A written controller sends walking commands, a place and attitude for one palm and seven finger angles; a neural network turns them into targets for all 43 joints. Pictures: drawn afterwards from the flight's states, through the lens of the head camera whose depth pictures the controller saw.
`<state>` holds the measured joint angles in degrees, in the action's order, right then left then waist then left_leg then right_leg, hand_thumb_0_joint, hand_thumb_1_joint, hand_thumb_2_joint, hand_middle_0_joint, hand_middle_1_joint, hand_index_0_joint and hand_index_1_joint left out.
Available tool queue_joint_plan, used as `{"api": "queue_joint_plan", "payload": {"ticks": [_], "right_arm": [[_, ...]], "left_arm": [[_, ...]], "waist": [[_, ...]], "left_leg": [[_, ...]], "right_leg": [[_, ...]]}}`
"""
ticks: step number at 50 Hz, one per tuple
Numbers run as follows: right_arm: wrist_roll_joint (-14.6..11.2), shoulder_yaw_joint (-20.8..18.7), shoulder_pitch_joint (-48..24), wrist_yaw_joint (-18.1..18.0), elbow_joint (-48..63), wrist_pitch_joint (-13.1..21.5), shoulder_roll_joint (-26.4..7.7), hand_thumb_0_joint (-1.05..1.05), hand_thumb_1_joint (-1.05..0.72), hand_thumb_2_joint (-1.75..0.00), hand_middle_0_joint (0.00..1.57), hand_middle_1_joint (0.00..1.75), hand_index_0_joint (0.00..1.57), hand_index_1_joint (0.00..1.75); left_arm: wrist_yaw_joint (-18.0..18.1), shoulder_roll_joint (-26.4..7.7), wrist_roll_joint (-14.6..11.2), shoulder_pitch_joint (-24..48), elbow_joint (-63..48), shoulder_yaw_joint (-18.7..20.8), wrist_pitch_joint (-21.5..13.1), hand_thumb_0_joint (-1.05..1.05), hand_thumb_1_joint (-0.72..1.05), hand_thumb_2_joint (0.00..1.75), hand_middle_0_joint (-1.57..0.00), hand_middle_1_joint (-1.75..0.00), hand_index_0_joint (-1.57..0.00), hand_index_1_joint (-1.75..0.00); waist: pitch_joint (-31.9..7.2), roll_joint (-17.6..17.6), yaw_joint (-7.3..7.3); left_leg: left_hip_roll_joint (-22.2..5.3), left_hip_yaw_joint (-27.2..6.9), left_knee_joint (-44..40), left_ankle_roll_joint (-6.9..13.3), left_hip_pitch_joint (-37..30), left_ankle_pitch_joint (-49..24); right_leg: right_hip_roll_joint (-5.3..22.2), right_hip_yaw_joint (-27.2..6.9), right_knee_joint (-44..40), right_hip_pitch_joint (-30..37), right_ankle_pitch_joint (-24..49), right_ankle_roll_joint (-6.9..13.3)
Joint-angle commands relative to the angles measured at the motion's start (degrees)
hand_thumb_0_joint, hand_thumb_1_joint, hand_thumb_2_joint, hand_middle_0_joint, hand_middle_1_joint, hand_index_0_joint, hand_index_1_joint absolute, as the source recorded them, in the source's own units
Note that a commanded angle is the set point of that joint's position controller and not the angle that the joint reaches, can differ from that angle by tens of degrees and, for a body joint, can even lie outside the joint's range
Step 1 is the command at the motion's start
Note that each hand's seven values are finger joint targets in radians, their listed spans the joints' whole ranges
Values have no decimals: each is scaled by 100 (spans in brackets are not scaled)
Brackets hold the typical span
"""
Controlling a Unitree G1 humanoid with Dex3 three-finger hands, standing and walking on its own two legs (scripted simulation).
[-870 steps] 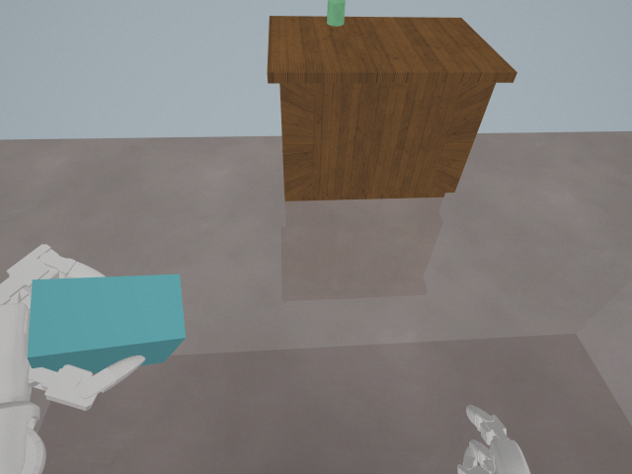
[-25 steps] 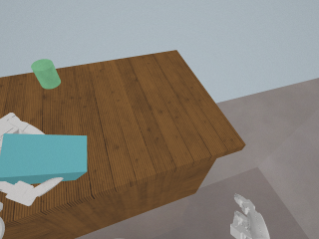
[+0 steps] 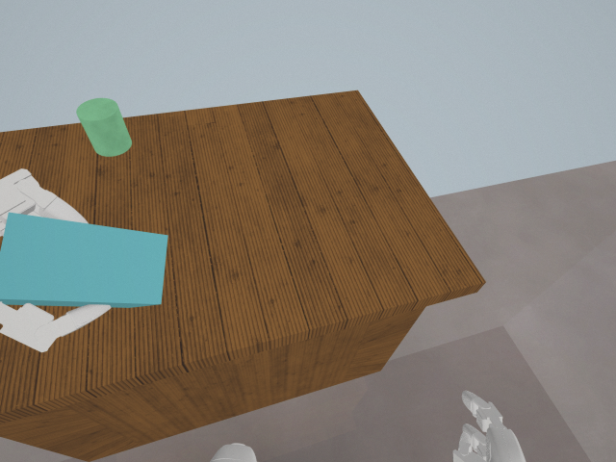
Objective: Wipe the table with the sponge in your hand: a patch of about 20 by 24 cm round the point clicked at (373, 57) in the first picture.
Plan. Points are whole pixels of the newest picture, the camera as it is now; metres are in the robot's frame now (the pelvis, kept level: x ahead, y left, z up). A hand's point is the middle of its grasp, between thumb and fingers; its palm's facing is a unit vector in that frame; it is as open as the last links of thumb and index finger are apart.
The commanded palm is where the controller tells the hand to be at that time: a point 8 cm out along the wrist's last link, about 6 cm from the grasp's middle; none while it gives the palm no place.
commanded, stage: come to a stop and stand still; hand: left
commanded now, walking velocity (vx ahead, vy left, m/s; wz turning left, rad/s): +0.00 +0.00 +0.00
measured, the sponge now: (103, 271) +0.24 +0.24 +0.16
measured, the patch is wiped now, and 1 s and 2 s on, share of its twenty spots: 0.00 0.00 0.00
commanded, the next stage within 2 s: look again from close up in 0.82 s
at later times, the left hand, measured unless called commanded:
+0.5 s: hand (27, 286) +0.21 +0.28 +0.18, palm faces +0.36 -0.86 -0.36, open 10.1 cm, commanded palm +0.16 +0.31 +0.19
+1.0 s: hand (25, 286) +0.22 +0.29 +0.17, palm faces +0.34 -0.86 -0.37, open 10.1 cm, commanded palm +0.16 +0.32 +0.19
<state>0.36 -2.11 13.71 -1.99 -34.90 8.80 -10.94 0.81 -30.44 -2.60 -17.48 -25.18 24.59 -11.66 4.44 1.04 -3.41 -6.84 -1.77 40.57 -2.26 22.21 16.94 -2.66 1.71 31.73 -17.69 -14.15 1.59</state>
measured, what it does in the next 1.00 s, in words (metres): stands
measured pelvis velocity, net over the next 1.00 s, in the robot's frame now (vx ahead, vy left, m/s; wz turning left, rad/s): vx -0.01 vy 0.05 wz -0.03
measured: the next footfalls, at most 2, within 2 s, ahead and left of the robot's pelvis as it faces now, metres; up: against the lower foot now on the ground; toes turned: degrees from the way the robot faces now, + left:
none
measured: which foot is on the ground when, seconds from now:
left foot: down 0.00-1.00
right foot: down 0.00-1.00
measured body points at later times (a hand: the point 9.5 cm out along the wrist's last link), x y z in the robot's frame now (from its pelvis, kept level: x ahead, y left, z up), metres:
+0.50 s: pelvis -0.01 +0.03 +0.01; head +0.01 +0.06 +0.46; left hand +0.19 +0.32 +0.19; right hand +0.16 -0.18 -0.06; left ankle +0.03 +0.13 -0.73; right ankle -0.01 -0.09 -0.73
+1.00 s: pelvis -0.01 +0.05 +0.01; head +0.01 +0.07 +0.46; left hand +0.19 +0.33 +0.19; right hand +0.16 -0.18 -0.06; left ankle +0.03 +0.13 -0.73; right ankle -0.01 -0.09 -0.73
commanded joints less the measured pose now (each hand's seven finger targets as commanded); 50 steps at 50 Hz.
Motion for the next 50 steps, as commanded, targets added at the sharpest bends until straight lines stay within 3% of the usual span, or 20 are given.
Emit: {"api": "queue_joint_plan", "payload": {"ticks": [1,2,3,4,5,6,8,10,11,12,14,15,21,24,25,26,35,41,44,50], "right_arm": [[-117,-191,23,185,936,616,-726,0,-90,-90,20,30,20,30],[-133,-201,-155,206,938,644,-743,0,-90,-90,20,30,20,30],[-135,-235,-222,217,954,696,-816,0,-90,-90,20,30,20,30],[-123,-233,-311,221,994,710,-877,0,-90,-90,20,30,20,30],[-120,-170,-636,220,1033,719,-860,0,-90,-90,20,30,20,30],[-62,-145,-611,227,1053,682,-738,0,-90,-90,20,30,20,30],[-94,-124,-500,246,1050,670,-703,0,-90,-90,20,30,20,30],[-147,-52,-507,237,1063,635,-701,0,-90,-90,20,30,20,30],[-112,-11,-481,204,1048,617,-674,0,-90,-90,20,30,20,30],[-99,3,-465,172,1028,631,-671,0,-90,-90,20,30,20,30],[-123,-71,-436,146,997,645,-688,0,-90,-90,20,30,20,30],[-146,-42,-527,135,962,641,-673,0,-90,-90,20,30,20,30],[-86,68,-587,69,899,507,-699,0,-90,-90,20,30,20,30],[-105,45,-601,37,962,464,-723,0,-90,-90,20,30,20,30],[-118,77,-727,12,963,458,-701,0,-90,-90,20,30,20,30],[-84,88,-662,0,952,433,-708,0,-90,-90,20,30,20,30],[-91,66,-703,-30,1032,412,-709,0,-90,-90,20,30,20,30],[-76,66,-617,-29,1003,361,-754,0,-90,-90,20,30,20,30],[-94,31,-608,-29,1036,357,-762,0,-90,-90,20,30,20,30],[-101,49,-713,-48,1026,351,-740,0,-90,-90,20,30,20,30]], "left_arm": [[25,-125,-187,57,-783,191,-617,0,10,130,-120,-160,-120,-160],[60,-106,-232,80,-1187,119,-688,0,10,130,-120,-160,-120,-160],[82,-85,-261,36,-1308,94,-722,0,10,130,-120,-160,-120,-160],[118,-41,-253,-82,-1328,93,-695,0,10,130,-120,-160,-120,-160],[206,-199,-248,-260,-1488,304,-692,0,10,130,-120,-160,-120,-160],[239,-211,-183,-6,-1793,264,-765,0,10,130,-120,-160,-120,-160],[345,-347,-86,32,-1786,480,-828,0,10,130,-120,-160,-120,-160],[480,-699,-46,2,-1858,840,-835,0,10,130,-120,-160,-120,-160],[494,-601,-106,39,-1690,810,-851,0,10,130,-120,-160,-120,-160],[515,-669,-125,151,-1690,875,-883,0,10,130,-120,-160,-120,-160],[520,-353,-187,-92,-1534,676,-859,0,10,130,-120,-160,-120,-160],[536,-280,-188,-251,-1489,619,-821,0,10,130,-120,-160,-120,-160],[502,144,-102,-278,-957,87,-643,0,10,130,-120,-160,-120,-160],[513,48,-41,-63,-1011,109,-591,0,10,130,-120,-160,-120,-160],[538,-61,-17,73,-1182,163,-584,0,10,130,-120,-160,-120,-160],[525,64,-27,44,-1067,67,-582,0,10,130,-120,-160,-120,-160],[582,-87,11,-136,-1403,248,-578,0,10,130,-120,-160,-120,-160],[547,105,4,-254,-1168,63,-557,0,10,130,-120,-160,-120,-160],[559,7,17,-232,-1244,142,-552,0,10,130,-120,-160,-120,-160],[601,-119,36,-184,-1480,237,-530,0,10,130,-120,-160,-120,-160]], "waist": [[-1219,-244,154],[-1176,-243,120],[-1101,-70,113],[-1069,-333,95],[-990,-1681,54],[-919,-1751,99],[-815,-993,72],[-1082,-924,88],[-1066,-815,138],[-1075,-980,163],[-1345,-323,188],[-1365,-399,210],[-929,-364,239],[-854,-213,234],[-849,-428,238],[-837,-414,241],[-989,-735,223],[-874,-625,234],[-939,-439,230],[-993,-557,235]], "left_leg": [[651,724,-840,175,-549,-315],[694,620,-1398,173,-1066,-834],[386,248,-1682,284,-1441,-1156],[-11,-223,-1903,455,-1520,-1533],[-567,-788,-2323,725,-1450,-1545],[-836,-1110,-2533,928,-879,-1160],[-609,-582,-2284,881,-292,-615],[-168,-93,-1740,577,-365,-648],[-40,-138,-1695,494,-144,-376],[51,-150,-1735,428,-176,-251],[332,-21,-1330,322,-987,-921],[315,14,-1381,302,-1266,-1100],[190,-90,-1987,341,-932,-386],[186,-101,-2059,343,-897,-218],[212,-80,-2128,327,-958,-201],[207,-104,-2194,344,-861,-77],[220,-113,-2225,315,-917,-308],[178,-134,-2339,305,-829,-299],[176,-161,-2270,309,-855,-334],[208,-136,-2248,305,-932,-384]], "right_leg": [[1102,-1059,-550,1126,2640,527],[815,-834,-476,792,1876,262],[624,-764,-350,320,905,55],[340,-558,33,99,459,-106],[205,-210,883,-198,-23,-272],[331,-121,1255,8,-761,-299],[401,-52,648,615,-573,-227],[425,-93,-254,1029,229,-146],[512,-187,-439,1173,438,-107],[587,-316,-581,1170,575,-68],[686,-735,-829,825,1150,38],[693,-684,-877,658,1166,43],[508,-413,-1156,621,529,-111],[515,-455,-1260,631,388,-110],[496,-414,-1281,617,379,-111],[465,-358,-1291,674,287,-127],[478,-306,-1263,966,629,-97],[422,-231,-1262,954,617,-129],[474,-289,-1274,1013,664,-113],[484,-275,-1278,1045,740,-109]]}}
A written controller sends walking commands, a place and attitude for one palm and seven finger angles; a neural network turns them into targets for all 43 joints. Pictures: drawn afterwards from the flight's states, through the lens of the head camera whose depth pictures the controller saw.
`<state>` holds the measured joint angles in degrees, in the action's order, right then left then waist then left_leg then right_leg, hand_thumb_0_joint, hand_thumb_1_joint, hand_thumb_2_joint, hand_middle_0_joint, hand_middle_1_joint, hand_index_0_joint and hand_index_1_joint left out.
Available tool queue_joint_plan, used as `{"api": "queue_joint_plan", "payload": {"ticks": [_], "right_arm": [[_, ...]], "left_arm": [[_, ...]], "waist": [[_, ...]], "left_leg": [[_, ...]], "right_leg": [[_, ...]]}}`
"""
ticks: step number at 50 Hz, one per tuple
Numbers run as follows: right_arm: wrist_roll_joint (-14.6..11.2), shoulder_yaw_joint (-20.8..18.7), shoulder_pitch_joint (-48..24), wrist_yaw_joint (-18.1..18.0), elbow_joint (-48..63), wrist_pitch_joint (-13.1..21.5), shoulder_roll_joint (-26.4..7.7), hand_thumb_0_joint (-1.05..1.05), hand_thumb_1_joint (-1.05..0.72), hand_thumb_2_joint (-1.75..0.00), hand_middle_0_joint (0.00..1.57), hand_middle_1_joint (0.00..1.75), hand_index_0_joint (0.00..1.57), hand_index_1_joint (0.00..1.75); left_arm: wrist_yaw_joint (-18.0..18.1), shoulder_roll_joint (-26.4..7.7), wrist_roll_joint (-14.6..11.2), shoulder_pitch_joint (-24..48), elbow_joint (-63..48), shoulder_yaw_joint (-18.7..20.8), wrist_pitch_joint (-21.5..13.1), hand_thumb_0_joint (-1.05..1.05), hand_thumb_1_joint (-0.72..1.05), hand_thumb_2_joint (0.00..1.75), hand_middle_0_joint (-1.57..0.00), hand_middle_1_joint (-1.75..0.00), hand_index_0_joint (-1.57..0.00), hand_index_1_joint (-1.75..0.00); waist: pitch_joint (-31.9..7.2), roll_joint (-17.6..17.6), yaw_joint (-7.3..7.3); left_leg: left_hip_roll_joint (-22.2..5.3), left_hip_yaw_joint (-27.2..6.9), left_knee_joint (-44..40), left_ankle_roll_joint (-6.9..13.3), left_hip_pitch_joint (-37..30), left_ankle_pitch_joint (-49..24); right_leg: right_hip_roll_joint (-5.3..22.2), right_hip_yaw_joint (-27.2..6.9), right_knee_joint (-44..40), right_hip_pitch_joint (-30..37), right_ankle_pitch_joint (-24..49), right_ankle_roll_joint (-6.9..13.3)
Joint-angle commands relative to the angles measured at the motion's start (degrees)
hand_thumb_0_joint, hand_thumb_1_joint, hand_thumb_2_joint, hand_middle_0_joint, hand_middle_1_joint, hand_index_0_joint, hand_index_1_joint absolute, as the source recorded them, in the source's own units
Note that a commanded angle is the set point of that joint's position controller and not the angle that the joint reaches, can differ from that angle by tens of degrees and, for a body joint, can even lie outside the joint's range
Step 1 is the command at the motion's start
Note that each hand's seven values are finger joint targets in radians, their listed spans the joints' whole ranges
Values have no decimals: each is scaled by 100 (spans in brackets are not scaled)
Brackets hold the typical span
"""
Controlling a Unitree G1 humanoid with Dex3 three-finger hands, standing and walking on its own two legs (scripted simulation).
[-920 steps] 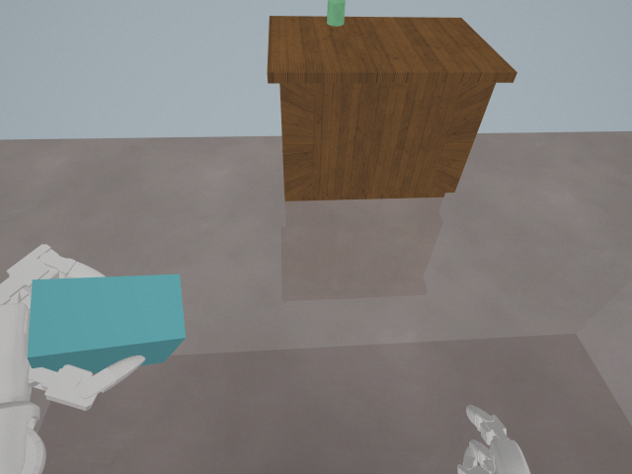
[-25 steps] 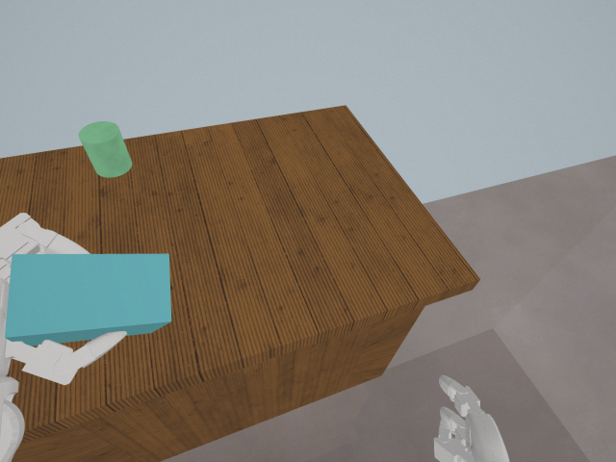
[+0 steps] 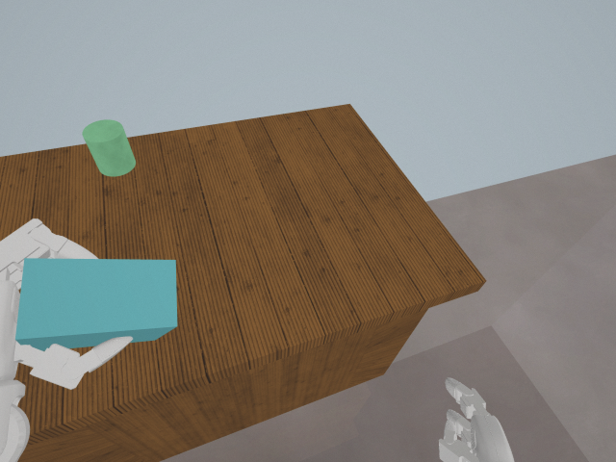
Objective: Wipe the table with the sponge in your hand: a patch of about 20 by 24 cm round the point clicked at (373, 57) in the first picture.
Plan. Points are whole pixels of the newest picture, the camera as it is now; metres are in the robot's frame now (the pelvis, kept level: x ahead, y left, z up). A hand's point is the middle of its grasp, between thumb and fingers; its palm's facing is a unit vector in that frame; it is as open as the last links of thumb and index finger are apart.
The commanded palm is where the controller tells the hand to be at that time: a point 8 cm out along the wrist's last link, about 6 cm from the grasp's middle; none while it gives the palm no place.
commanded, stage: look again from close up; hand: left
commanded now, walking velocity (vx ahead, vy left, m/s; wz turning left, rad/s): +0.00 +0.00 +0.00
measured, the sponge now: (123, 305) +0.23 +0.21 +0.13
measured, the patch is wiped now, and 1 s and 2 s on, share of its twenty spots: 0.00 0.00 0.00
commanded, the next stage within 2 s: turn the palm down, sponge in hand in 0.20 s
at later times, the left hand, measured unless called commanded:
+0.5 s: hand (65, 265) +0.25 +0.26 +0.17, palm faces +0.36 -0.79 -0.51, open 10.1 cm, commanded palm +0.17 +0.28 +0.17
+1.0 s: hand (110, 326) +0.21 +0.22 +0.13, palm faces +0.25 -0.57 -0.79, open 10.1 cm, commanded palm +0.17 +0.26 +0.17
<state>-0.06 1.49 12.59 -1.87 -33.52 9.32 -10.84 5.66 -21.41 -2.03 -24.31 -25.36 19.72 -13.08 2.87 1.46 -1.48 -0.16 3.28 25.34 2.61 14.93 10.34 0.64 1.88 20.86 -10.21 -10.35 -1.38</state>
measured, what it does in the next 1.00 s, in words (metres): shifts its weight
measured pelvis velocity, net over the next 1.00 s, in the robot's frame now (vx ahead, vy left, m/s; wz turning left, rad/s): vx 0.00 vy -0.07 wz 0.03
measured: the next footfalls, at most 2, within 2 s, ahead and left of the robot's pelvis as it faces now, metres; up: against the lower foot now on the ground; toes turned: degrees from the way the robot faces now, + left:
none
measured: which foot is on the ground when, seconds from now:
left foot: down 0.00-1.00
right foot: down 0.00-1.00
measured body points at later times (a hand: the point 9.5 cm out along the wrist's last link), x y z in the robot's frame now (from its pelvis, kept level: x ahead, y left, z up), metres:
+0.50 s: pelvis +0.01 -0.01 -0.01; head +0.01 -0.02 +0.44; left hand +0.22 +0.30 +0.20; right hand +0.21 -0.23 -0.08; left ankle +0.04 +0.08 -0.74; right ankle +0.01 -0.14 -0.74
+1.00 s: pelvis +0.00 -0.07 -0.02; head +0.00 -0.09 +0.43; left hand +0.19 +0.24 +0.18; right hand +0.20 -0.28 -0.10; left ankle +0.04 +0.08 -0.74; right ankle +0.01 -0.14 -0.74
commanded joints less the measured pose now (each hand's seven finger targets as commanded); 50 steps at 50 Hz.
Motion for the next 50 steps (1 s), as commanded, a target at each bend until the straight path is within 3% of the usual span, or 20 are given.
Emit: {"api": "queue_joint_plan", "payload": {"ticks": [1,14,15,16,17,18,19,20,22,24,25,28,30,32,34,41,44,45,48,50], "right_arm": [[-28,-295,-527,-54,854,277,-766,0,-90,-90,20,30,20,30],[-53,-348,-525,-66,883,221,-776,0,-90,-90,20,30,20,30],[-528,454,319,-502,1545,-11,-1190,0,-90,-90,20,30,20,30],[324,-461,-582,-326,593,225,-800,0,-90,-90,20,30,20,30],[195,-374,-315,-1,818,326,-1068,0,-90,-90,20,30,20,30],[182,-473,-373,12,715,359,-1245,0,-90,-90,20,30,20,30],[82,-399,-601,0,715,333,-1186,0,-90,-90,20,30,20,30],[-79,-268,-811,95,721,289,-1069,0,-90,-90,20,30,20,30],[-103,-264,-903,126,736,163,-1158,0,-90,-90,20,30,20,30],[-67,-242,-1036,89,838,34,-1136,0,-90,-90,20,30,20,30],[-87,-229,-1136,66,901,12,-1116,0,-90,-90,20,30,20,30],[116,-273,-1092,-71,826,63,-976,0,-90,-90,20,30,20,30],[148,-310,-1046,-144,739,95,-966,0,-90,-90,20,30,20,30],[172,-305,-903,-181,607,106,-875,0,-90,-90,20,30,20,30],[142,-318,-875,-262,521,56,-982,0,-90,-90,20,30,20,30],[5,-193,-1124,-515,741,10,-940,0,-90,-90,20,30,20,30],[36,-258,-1068,-540,747,4,-940,0,-90,-90,20,30,20,30],[19,-259,-1079,-518,750,18,-939,0,-90,-90,20,30,20,30],[2,-313,-980,-469,769,-12,-904,0,-90,-90,20,30,20,30],[-36,-348,-885,-442,743,-44,-959,0,-90,-90,20,30,20,30]], "left_arm": [[89,-855,-53,446,-1325,589,-396,0,10,130,-120,-160,-120,-160],[110,-899,-72,283,-1425,640,-322,0,10,130,-120,-160,-120,-160],[159,-5395,66,5648,-3488,2395,-1079,0,10,130,-120,-160,-120,-160],[-140,-2506,802,3715,-319,1790,143,0,10,130,-120,-160,-120,-160],[-247,-1545,192,2292,-212,735,505,0,10,130,-120,-160,-120,-160],[-464,-1413,-59,1777,-669,1039,782,0,10,130,-120,-160,-120,-160],[-650,-1284,-256,1323,-648,826,1164,0,10,130,-120,-160,-120,-160],[-796,-711,-340,618,-252,430,1566,0,10,130,-120,-160,-120,-160],[-907,-1138,-24,373,-642,485,1849,0,10,130,-120,-160,-120,-160],[-866,-1462,301,355,-839,670,1789,0,10,130,-120,-160,-120,-160],[-753,-1905,370,541,-1245,1058,1617,0,10,130,-120,-160,-120,-160],[-412,-1857,440,960,-1326,1199,778,0,10,130,-120,-160,-120,-160],[-130,-2473,576,1463,-1552,1632,369,0,10,130,-120,-160,-120,-160],[1,-2018,741,1455,-821,1234,268,0,10,130,-120,-160,-120,-160],[-54,-2137,858,1852,-409,1036,385,0,10,130,-120,-160,-120,-160],[-566,-2270,1287,2249,-149,340,1106,0,10,130,-120,-160,-120,-160],[-570,-2571,1350,1672,-197,774,949,0,10,130,-120,-160,-120,-160],[-530,-2873,1375,1507,-221,1095,918,0,10,130,-120,-160,-120,-160],[-389,-2609,1326,1039,-189,1120,827,0,10,130,-120,-160,-120,-160],[-274,-2841,1406,904,-55,1359,908,0,10,130,-120,-160,-120,-160]], "waist": [[-824,-583,46],[-974,-526,49],[-1181,-2282,263],[-1650,-1724,-202],[-1793,-1349,-112],[-2265,-968,-380],[-2058,-906,-467],[-1562,-715,-412],[-910,-404,-413],[-632,-145,-323],[-773,-324,-336],[-919,-260,-149],[-1120,-646,-181],[-988,-753,-58],[-875,-881,9],[-847,-645,-123],[-882,-249,-301],[-895,-357,-406],[-957,-239,-440],[-897,-315,-487]], "left_leg": [[-449,-640,-756,-176,-150,296],[-485,-633,-595,-184,-376,-290],[-458,-819,-569,64,746,515],[-251,-381,-76,-530,-1170,-1250],[-295,-714,-86,-690,-1635,-2685],[-353,-540,116,-574,-1977,-3050],[-283,-432,169,-512,-1858,-2995],[-299,-396,123,-470,-1609,-2555],[-237,-355,-21,-377,-922,-1928],[-159,-307,-71,-261,-565,-1103],[-114,-232,-10,-222,-582,-810],[-20,-303,272,-201,-469,-293],[30,-252,434,-177,-437,19],[61,-277,550,-194,-299,257],[106,-257,594,-158,-122,545],[147,-163,587,-85,-128,512],[116,-193,684,-89,-47,207],[114,-187,712,-119,-44,114],[100,-166,825,-112,77,-106],[77,-161,863,-132,138,-204]], "right_leg": [[127,-244,-198,306,312,173],[196,-285,-135,359,695,200],[-225,-221,904,1142,-285,-136],[-253,165,1033,-132,197,450],[-274,362,864,-622,222,405],[-241,296,724,-498,526,321],[-184,351,675,-327,846,299],[-257,411,653,-446,725,273],[-201,504,632,-339,931,262],[-226,456,614,-414,602,252],[-271,367,613,-429,417,260],[-290,344,764,-865,-107,199],[-273,188,761,-986,-437,203],[-212,199,775,-1144,-628,202],[-129,79,701,-1238,-811,184],[25,-297,316,-969,-1173,166],[75,-440,295,-743,-992,148],[68,-525,270,-666,-941,176],[119,-518,409,-586,-426,129],[121,-582,459,-575,-183,151]]}}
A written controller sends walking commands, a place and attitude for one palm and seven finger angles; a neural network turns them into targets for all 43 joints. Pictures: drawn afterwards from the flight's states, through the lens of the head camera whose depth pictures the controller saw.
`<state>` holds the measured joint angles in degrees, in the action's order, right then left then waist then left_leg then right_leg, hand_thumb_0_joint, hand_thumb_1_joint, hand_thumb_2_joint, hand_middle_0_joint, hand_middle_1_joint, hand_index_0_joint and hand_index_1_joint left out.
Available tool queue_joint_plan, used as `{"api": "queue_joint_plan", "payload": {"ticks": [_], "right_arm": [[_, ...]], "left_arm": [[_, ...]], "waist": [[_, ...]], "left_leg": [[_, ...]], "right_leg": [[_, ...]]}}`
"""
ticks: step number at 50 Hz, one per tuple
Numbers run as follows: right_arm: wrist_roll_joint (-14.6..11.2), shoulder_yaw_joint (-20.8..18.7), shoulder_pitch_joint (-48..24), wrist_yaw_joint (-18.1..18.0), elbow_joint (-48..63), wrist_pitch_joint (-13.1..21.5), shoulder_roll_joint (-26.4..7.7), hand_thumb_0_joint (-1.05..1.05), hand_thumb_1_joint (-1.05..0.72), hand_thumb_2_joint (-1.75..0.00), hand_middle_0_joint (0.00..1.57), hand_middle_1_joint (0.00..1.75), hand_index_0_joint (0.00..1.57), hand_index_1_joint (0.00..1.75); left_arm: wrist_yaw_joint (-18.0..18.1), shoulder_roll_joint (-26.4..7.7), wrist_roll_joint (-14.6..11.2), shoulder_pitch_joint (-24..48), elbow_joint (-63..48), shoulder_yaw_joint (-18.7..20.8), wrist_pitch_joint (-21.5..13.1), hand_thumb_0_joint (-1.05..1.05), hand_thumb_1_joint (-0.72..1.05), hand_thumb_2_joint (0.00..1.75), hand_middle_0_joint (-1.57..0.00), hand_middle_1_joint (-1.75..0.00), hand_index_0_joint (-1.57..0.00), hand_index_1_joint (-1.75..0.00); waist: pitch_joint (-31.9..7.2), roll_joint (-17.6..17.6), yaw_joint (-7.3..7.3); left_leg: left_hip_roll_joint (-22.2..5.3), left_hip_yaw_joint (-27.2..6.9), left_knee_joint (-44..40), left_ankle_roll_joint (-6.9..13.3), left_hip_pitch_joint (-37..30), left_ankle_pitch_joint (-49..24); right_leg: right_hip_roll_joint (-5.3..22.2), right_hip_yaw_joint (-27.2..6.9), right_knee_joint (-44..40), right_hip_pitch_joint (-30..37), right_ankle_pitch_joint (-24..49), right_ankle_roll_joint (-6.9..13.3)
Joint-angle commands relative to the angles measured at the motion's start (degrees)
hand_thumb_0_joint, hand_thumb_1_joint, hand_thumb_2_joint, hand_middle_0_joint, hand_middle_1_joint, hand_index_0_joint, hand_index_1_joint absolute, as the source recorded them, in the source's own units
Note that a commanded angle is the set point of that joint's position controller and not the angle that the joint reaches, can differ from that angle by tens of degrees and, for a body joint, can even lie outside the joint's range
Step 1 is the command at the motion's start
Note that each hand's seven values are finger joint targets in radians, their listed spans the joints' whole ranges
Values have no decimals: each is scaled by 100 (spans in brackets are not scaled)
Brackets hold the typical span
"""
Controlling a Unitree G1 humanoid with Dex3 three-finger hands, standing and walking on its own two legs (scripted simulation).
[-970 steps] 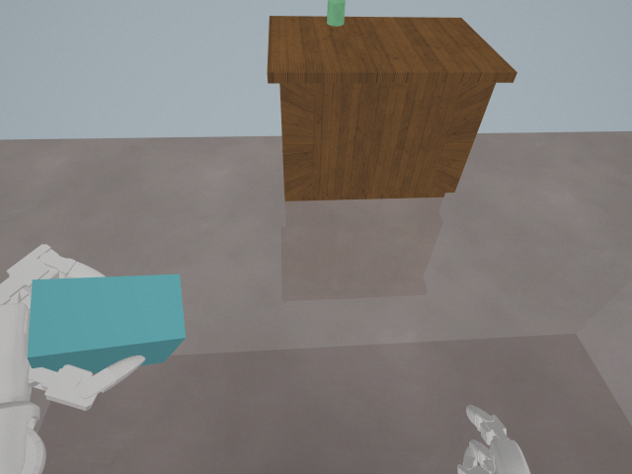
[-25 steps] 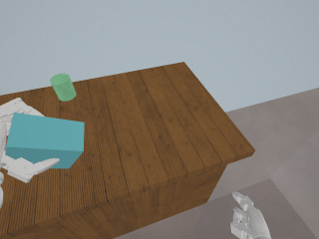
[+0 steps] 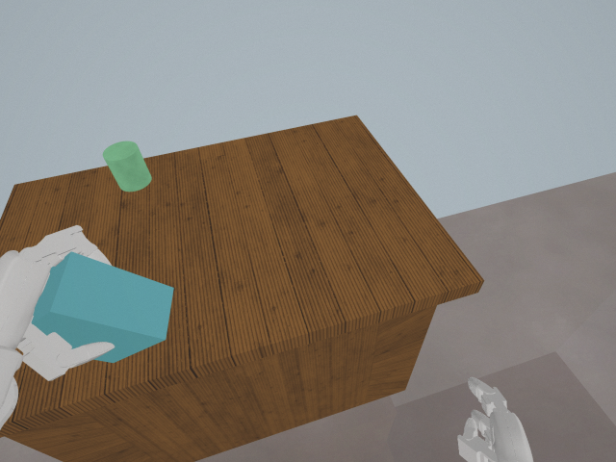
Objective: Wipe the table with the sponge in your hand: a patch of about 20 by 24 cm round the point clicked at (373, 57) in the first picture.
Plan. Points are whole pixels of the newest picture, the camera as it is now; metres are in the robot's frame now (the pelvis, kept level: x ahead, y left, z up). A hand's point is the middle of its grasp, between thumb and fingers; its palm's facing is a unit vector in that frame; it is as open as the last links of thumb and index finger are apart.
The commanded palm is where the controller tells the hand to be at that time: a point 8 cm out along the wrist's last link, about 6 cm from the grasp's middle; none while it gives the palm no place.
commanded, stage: turn the palm down, sponge in hand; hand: left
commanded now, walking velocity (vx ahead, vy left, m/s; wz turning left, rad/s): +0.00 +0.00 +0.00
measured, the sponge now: (111, 317) +0.23 +0.25 +0.12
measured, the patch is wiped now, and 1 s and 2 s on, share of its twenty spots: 0.00 0.00 0.00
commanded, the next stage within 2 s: move the sponge above the wiping area in 1.50 s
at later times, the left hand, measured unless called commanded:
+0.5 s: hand (48, 317) +0.22 +0.32 +0.13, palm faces +0.23 -0.34 -0.91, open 10.1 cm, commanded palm +0.19 +0.32 +0.18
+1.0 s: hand (45, 322) +0.22 +0.33 +0.11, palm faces +0.07 -0.14 -0.99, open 10.1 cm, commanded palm +0.19 +0.32 +0.18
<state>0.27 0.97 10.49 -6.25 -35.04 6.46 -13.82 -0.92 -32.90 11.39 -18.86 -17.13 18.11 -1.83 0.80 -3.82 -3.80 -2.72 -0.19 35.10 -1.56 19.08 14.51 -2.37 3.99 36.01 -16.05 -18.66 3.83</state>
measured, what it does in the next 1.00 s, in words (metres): stands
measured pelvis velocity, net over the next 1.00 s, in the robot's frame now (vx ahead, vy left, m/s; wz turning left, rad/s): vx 0.00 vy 0.04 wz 0.00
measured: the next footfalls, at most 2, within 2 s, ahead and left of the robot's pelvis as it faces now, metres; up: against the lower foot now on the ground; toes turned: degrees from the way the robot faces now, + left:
none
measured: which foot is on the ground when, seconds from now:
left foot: down 0.00-1.00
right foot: down 0.00-1.00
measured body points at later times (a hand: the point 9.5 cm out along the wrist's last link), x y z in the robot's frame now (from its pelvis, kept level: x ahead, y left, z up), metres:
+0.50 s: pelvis +0.00 +0.03 +0.00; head -0.01 +0.00 +0.45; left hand +0.20 +0.33 +0.18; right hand +0.22 -0.19 -0.07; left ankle +0.05 +0.15 -0.72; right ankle +0.01 -0.07 -0.72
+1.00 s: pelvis +0.00 +0.04 +0.02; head -0.01 +0.01 +0.46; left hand +0.21 +0.33 +0.17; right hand +0.24 -0.15 -0.07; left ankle +0.05 +0.15 -0.72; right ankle +0.01 -0.07 -0.72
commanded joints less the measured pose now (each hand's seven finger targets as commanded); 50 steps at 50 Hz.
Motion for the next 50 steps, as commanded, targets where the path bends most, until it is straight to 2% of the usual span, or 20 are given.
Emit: {"api": "queue_joint_plan", "payload": {"ticks": [1,7,10,11,15,16,19,20,23,25,26,30,31,35,36,40,43,45,46,50], "right_arm": [[-86,-285,-695,9,951,221,-630,0,-90,-90,20,30,20,30],[-129,-322,-663,-81,1006,191,-699,0,-90,-90,20,30,20,30],[-125,-319,-784,-137,1000,223,-700,0,-90,-90,20,30,20,30],[-103,-305,-797,-137,1005,228,-664,0,-90,-90,20,30,20,30],[-94,-328,-856,-127,970,185,-685,0,-90,-90,20,30,20,30],[-104,-287,-915,-96,997,165,-620,0,-90,-90,20,30,20,30],[-131,-294,-942,-62,939,46,-667,0,-90,-90,20,30,20,30],[-151,-256,-1052,-55,951,16,-667,0,-90,-90,20,30,20,30],[-193,-193,-1189,-67,927,-94,-675,0,-90,-90,20,30,20,30],[-199,-133,-1407,-76,970,-138,-654,0,-90,-90,20,30,20,30],[-189,-94,-1432,-69,994,-143,-601,0,-90,-90,20,30,20,30],[-154,-66,-1606,-80,920,-206,-630,0,-90,-90,20,30,20,30],[-156,-22,-1616,-61,930,-201,-568,0,-90,-90,20,30,20,30],[-115,-39,-1708,-3,811,-288,-624,0,-90,-90,20,30,20,30],[-132,1,-1743,26,807,-297,-555,0,-90,-90,20,30,20,30],[-126,-17,-1863,70,748,-372,-616,0,-90,-90,20,30,20,30],[-134,-33,-1831,113,666,-393,-616,0,-90,-90,20,30,20,30],[-119,-18,-1947,125,700,-387,-613,0,-90,-90,20,30,20,30],[-134,20,-1950,147,706,-370,-559,0,-90,-90,20,30,20,30],[-116,-31,-2017,191,639,-411,-627,0,-90,-90,20,30,20,30]], "left_arm": [[416,-1397,120,403,-925,1232,-175,0,10,130,-120,-160,-120,-160],[525,-1328,605,448,-924,811,94,0,10,130,-120,-160,-120,-160],[592,-1530,927,761,-1280,751,56,0,10,130,-120,-160,-120,-160],[626,-1393,1036,796,-1329,611,41,0,10,130,-120,-160,-120,-160],[844,-1682,1381,482,-1388,861,162,0,10,130,-120,-160,-120,-160],[887,-1394,1462,571,-1442,604,225,0,10,130,-120,-160,-120,-160],[957,-1305,1631,435,-1238,508,552,0,10,130,-120,-160,-120,-160],[939,-1410,1715,509,-1138,542,718,0,10,130,-120,-160,-120,-160],[802,-1139,1950,804,-980,47,1067,0,10,130,-120,-160,-120,-160],[694,-1198,2237,1192,-1218,-103,1210,0,10,130,-120,-160,-120,-160],[643,-996,2343,1249,-1255,-357,1267,0,10,130,-120,-160,-120,-160],[509,-1130,2749,1455,-1217,-388,1382,0,10,130,-120,-160,-120,-160],[486,-938,2823,1541,-1219,-587,1398,0,10,130,-120,-160,-120,-160],[503,-1185,3134,1621,-1101,-371,1524,0,10,130,-120,-160,-120,-160],[497,-910,3194,1687,-1023,-630,1570,0,10,130,-120,-160,-120,-160],[451,-1001,3456,1851,-949,-682,1736,0,10,130,-120,-160,-120,-160],[374,-778,3589,1890,-769,-966,1771,0,10,130,-120,-160,-120,-160],[346,-972,3726,1984,-872,-852,1816,0,10,130,-120,-160,-120,-160],[318,-749,3780,2031,-783,-1076,1823,0,10,130,-120,-160,-120,-160],[324,-1110,3964,2061,-747,-777,1822,0,10,130,-120,-160,-120,-160]], "waist": [[-754,225,-209],[-693,395,-73],[-844,160,-61],[-942,175,-53],[-1096,24,-192],[-1109,-71,-142],[-1016,-73,-180],[-863,-115,-206],[-643,-36,-153],[-689,-250,-165],[-779,-297,-159],[-697,-217,-220],[-740,-237,-203],[-826,-368,-319],[-790,-310,-275],[-795,-430,-324],[-805,-292,-277],[-883,-340,-337],[-866,-237,-303],[-913,-321,-389]], "left_leg": [[343,208,-145,298,-248,-666],[369,212,-38,355,-269,-569],[393,175,-26,365,-449,-628],[400,179,-36,378,-503,-686],[402,154,-97,349,-576,-826],[395,178,-132,349,-605,-926],[332,142,-354,309,-628,-859],[330,113,-437,296,-606,-793],[285,56,-743,289,-660,-476],[274,-2,-902,284,-847,-477],[272,-21,-963,292,-940,-487],[238,-174,-1278,300,-1041,-270],[233,-180,-1307,299,-1102,-328],[206,-282,-1473,280,-1175,-472],[211,-248,-1466,273,-1188,-532],[213,-316,-1585,286,-1245,-500],[209,-325,-1602,302,-1318,-543],[249,-318,-1587,335,-1330,-650],[264,-266,-1535,335,-1325,-754],[300,-296,-1525,364,-1365,-898]], "right_leg": [[433,-702,-962,44,815,-391],[421,-754,-978,-223,721,-433],[390,-807,-966,-234,756,-381],[393,-728,-922,-202,860,-384],[331,-716,-871,-48,1055,-315],[341,-599,-823,-42,1201,-318],[275,-438,-878,-47,1059,-288],[243,-465,-951,-43,958,-259],[215,-368,-1113,-52,559,-250],[162,-389,-1173,47,546,-184],[169,-334,-1168,103,530,-184],[93,-369,-1308,312,486,-126],[111,-298,-1292,344,510,-136],[40,-350,-1349,627,724,-69],[69,-277,-1348,597,711,-84],[23,-387,-1421,745,766,-36],[54,-324,-1458,723,760,-56],[9,-455,-1475,858,830,-16],[58,-361,-1470,814,807,-38],[15,-567,-1543,938,879,22]]}}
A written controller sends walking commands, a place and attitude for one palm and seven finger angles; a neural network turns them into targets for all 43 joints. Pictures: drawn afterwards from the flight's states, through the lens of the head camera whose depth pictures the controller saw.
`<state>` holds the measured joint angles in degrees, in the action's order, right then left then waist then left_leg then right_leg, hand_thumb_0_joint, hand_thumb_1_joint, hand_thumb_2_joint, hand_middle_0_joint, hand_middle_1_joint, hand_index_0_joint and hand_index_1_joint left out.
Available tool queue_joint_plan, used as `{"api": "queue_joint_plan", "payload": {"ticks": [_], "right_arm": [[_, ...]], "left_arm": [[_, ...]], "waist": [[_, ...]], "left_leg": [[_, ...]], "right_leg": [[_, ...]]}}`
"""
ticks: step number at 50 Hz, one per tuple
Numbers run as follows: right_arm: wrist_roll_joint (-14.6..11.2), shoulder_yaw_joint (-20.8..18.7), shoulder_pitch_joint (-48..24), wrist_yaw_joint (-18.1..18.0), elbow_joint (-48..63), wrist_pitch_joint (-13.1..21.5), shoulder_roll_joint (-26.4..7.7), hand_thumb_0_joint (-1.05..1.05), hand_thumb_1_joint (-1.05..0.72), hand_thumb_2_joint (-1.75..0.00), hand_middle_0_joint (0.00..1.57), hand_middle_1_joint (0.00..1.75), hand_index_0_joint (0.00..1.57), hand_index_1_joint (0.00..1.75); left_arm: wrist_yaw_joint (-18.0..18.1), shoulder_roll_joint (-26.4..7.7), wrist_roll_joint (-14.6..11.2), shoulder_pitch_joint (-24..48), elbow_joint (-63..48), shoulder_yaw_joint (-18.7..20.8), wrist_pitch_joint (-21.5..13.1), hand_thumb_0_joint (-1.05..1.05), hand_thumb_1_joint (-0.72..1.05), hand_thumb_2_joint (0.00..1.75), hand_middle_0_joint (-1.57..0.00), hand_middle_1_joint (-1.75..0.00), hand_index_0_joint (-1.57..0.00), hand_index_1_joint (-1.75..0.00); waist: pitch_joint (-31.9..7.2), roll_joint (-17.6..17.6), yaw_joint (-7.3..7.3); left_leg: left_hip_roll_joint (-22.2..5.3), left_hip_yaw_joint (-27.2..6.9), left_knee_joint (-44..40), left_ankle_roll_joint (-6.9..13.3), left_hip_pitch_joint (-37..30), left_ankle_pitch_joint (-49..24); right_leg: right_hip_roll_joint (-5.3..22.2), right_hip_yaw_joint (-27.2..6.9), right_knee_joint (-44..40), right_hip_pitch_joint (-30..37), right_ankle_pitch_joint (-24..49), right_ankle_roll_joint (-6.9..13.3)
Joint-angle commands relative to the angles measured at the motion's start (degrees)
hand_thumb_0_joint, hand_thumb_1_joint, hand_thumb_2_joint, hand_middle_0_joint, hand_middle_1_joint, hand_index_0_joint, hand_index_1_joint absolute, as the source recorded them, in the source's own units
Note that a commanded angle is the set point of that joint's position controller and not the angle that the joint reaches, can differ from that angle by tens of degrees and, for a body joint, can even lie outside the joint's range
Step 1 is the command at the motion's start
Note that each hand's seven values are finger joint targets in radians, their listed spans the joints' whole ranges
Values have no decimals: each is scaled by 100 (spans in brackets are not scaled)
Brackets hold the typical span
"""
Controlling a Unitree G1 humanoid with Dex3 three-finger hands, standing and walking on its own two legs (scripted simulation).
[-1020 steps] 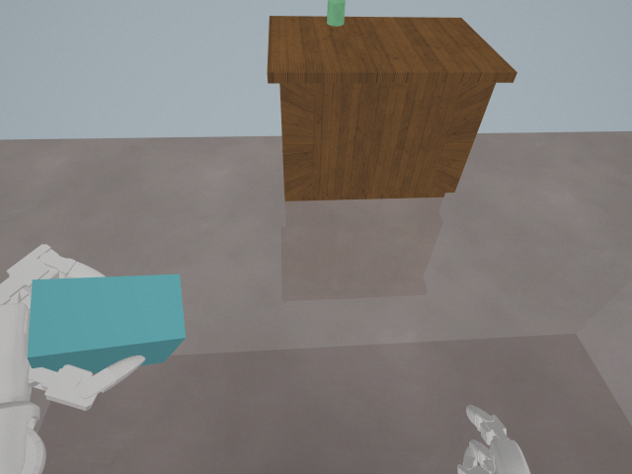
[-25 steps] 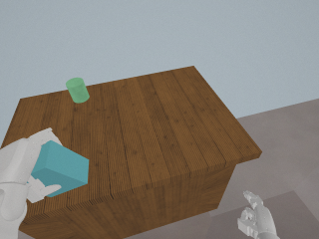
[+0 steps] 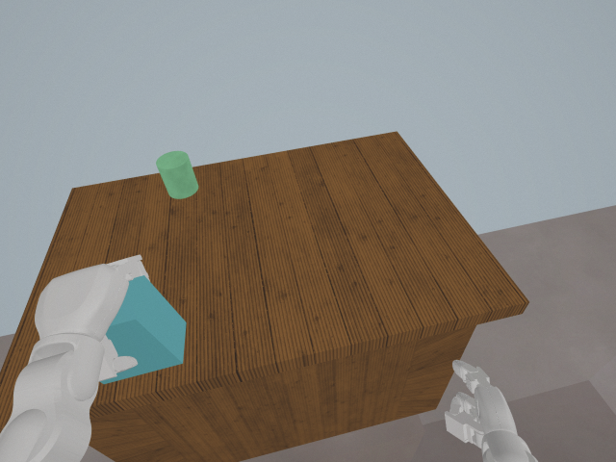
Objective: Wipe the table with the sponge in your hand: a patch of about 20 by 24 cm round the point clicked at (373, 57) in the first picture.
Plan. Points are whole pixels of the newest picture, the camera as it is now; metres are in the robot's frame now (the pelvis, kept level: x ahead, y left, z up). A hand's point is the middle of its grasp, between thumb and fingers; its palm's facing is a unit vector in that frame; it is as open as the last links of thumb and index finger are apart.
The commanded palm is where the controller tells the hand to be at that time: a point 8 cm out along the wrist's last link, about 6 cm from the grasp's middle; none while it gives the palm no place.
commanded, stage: turn the palm down, sponge in hand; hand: left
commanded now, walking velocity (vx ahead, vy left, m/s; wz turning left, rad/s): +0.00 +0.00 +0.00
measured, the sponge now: (131, 339) +0.22 +0.28 +0.06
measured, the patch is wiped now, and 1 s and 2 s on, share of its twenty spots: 0.00 0.00 0.00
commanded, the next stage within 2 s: move the sponge above the wiping area in 0.50 s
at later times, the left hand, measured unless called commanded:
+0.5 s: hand (134, 324) +0.22 +0.26 +0.09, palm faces +0.03 -0.09 -1.00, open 10.1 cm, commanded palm +0.19 +0.26 +0.16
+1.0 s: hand (148, 321) +0.23 +0.26 +0.08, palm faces +0.02 -0.10 -0.99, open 10.1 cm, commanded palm +0.21 +0.25 +0.15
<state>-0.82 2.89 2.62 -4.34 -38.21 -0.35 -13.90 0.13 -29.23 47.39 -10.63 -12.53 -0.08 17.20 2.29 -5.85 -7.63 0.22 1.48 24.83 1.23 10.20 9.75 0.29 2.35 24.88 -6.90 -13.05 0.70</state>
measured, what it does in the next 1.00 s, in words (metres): stands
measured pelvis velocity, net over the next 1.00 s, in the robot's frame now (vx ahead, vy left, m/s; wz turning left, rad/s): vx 0.00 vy -0.02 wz -0.01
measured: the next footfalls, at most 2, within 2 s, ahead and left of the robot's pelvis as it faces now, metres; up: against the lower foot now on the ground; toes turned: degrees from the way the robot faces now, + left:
none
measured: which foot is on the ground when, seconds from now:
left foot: down 0.00-1.00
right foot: down 0.00-1.00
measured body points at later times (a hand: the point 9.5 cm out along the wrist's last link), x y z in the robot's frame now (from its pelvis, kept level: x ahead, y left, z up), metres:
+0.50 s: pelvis +0.00 -0.02 +0.00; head -0.02 -0.07 +0.45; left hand +0.21 +0.26 +0.15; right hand +0.24 -0.23 -0.08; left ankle +0.05 +0.11 -0.74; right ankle +0.01 -0.12 -0.74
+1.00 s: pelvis +0.00 -0.02 +0.00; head -0.02 -0.06 +0.45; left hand +0.23 +0.26 +0.13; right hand +0.24 -0.22 -0.09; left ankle +0.05 +0.11 -0.74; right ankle +0.01 -0.11 -0.74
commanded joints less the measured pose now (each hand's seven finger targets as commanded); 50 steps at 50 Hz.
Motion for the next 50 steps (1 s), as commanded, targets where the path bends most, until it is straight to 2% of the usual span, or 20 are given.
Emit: {"api": "queue_joint_plan", "payload": {"ticks": [1,5,6,10,11,15,16,20,21,23,25,26,29,35,36,40,42,45,48,50], "right_arm": [[-17,-191,-1239,18,964,291,-541,0,-90,-90,20,30,20,30],[-25,-237,-1332,41,896,264,-605,0,-90,-90,20,30,20,30],[-44,-216,-1298,50,927,297,-536,0,-90,-90,20,30,20,30],[-21,-260,-1351,15,899,319,-601,0,-90,-90,20,30,20,30],[-38,-226,-1337,29,918,354,-537,0,-90,-90,20,30,20,30],[-13,-283,-1344,20,879,345,-605,0,-90,-90,20,30,20,30],[-35,-256,-1321,23,898,374,-537,0,-90,-90,20,30,20,30],[-31,-299,-1355,16,865,347,-615,0,-90,-90,20,30,20,30],[-47,-287,-1318,17,896,384,-553,0,-90,-90,20,30,20,30],[-40,-332,-1259,17,838,376,-604,0,-90,-90,20,30,20,30],[-31,-321,-1341,22,881,382,-626,0,-90,-90,20,30,20,30],[-44,-303,-1328,21,901,414,-559,0,-90,-90,20,30,20,30],[-40,-361,-1243,25,841,403,-620,0,-90,-90,20,30,20,30],[-38,-357,-1317,57,875,406,-631,0,-90,-90,20,30,20,30],[-63,-323,-1294,58,875,422,-578,0,-90,-90,20,30,20,30],[-59,-359,-1301,14,850,427,-621,0,-90,-90,20,30,20,30],[-56,-376,-1173,2,763,466,-604,0,-90,-90,20,30,20,30],[-44,-369,-1234,15,809,467,-611,0,-90,-90,20,30,20,30],[-58,-372,-1151,39,735,432,-595,0,-90,-90,20,30,20,30],[-45,-366,-1253,41,797,419,-616,0,-90,-90,20,30,20,30]], "left_arm": [[222,-1187,410,1303,-1144,772,-73,0,10,130,-120,-160,-120,-160],[233,-1371,544,1302,-877,887,30,0,10,130,-120,-160,-120,-160],[223,-1084,495,1375,-900,649,13,0,10,130,-120,-160,-120,-160],[185,-1402,459,1358,-960,911,-46,0,10,130,-120,-160,-120,-160],[171,-1133,473,1394,-935,663,-75,0,10,130,-120,-160,-120,-160],[198,-1456,496,1381,-929,970,-110,0,10,130,-120,-160,-120,-160],[203,-1139,463,1384,-850,715,-113,0,10,130,-120,-160,-120,-160],[215,-1385,490,1398,-787,899,-80,0,10,130,-120,-160,-120,-160],[213,-1108,452,1407,-784,677,-95,0,10,130,-120,-160,-120,-160],[222,-1165,421,1301,-697,749,-117,0,10,130,-120,-160,-120,-160],[222,-1405,482,1412,-862,921,-104,0,10,130,-120,-160,-120,-160],[223,-1150,462,1413,-833,708,-116,0,10,130,-120,-160,-120,-160],[234,-1195,384,1212,-707,815,-142,0,10,130,-120,-160,-120,-160],[261,-1284,454,1100,-796,895,-88,0,10,130,-120,-160,-120,-160],[250,-992,460,1272,-694,598,-79,0,10,130,-120,-160,-120,-160],[292,-1170,532,1611,-692,669,-119,0,10,130,-120,-160,-120,-160],[335,-1012,552,1715,-423,543,-178,0,10,130,-120,-160,-120,-160],[372,-1137,594,1762,-561,636,-183,0,10,130,-120,-160,-120,-160],[418,-828,631,1894,-266,376,-157,0,10,130,-120,-160,-120,-160],[443,-1057,680,1845,-403,560,-80,0,10,130,-120,-160,-120,-160]], "waist": [[-1088,2,28],[-908,-43,-18],[-983,129,27],[-957,122,-6],[-968,182,47],[-895,91,-23],[-910,201,27],[-772,55,-10],[-863,238,32],[-866,260,25],[-896,87,-17],[-953,217,19],[-897,383,24],[-841,189,-40],[-740,282,53],[-861,93,34],[-854,284,107],[-962,99,37],[-940,214,89],[-1054,31,-15]], "left_leg": [[26,-387,-420,96,-516,-530],[77,-407,-449,99,-480,-366],[82,-337,-402,110,-510,-406],[129,-356,-395,126,-601,-423],[131,-278,-342,135,-606,-515],[147,-324,-372,128,-636,-480],[152,-245,-324,140,-629,-529],[170,-275,-375,120,-610,-381],[174,-200,-310,137,-622,-410],[175,-221,-317,143,-641,-458],[182,-258,-339,126,-664,-474],[179,-190,-292,142,-667,-543],[185,-176,-258,149,-651,-618],[186,-233,-309,122,-617,-611],[166,-188,-290,128,-575,-550],[188,-234,-353,125,-667,-358],[172,-201,-319,140,-684,-417],[181,-263,-377,118,-696,-458],[155,-252,-407,110,-624,-375],[179,-289,-436,101,-631,-431]], "right_leg": [[-189,-276,-413,-42,320,302],[-219,-509,-561,-107,131,341],[-156,-348,-530,-106,120,293],[-198,-599,-657,-98,139,324],[-141,-457,-621,-117,184,286],[-185,-649,-707,-138,148,329],[-130,-522,-677,-138,166,285],[-166,-713,-767,-212,-2,320],[-114,-588,-734,-186,-12,267],[-124,-625,-743,-172,96,271],[-162,-757,-744,-152,94,321],[-114,-616,-693,-128,166,276],[-108,-653,-717,-132,353,256],[-170,-750,-681,-137,329,315],[-128,-594,-670,-239,241,269],[-186,-719,-732,-268,3,311],[-172,-573,-713,-318,79,282],[-212,-659,-676,-209,171,331],[-192,-464,-629,-275,143,300],[-232,-596,-597,-131,199,354]]}}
